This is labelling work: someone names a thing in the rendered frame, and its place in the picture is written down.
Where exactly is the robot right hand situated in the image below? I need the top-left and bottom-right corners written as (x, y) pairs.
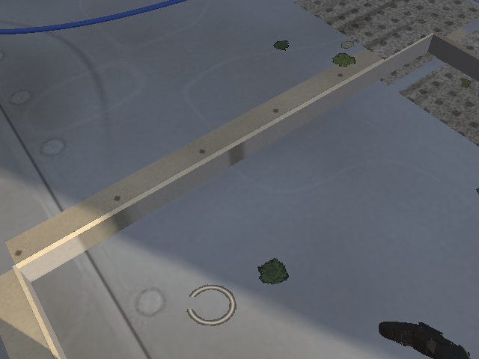
top-left (379, 322), bottom-right (471, 359)

